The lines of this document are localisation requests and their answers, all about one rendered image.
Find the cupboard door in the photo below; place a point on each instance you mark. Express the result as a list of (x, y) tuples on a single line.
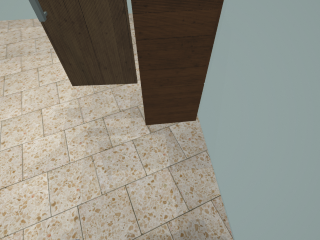
[(92, 39)]

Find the handle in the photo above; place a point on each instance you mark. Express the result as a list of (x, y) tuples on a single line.
[(38, 10)]

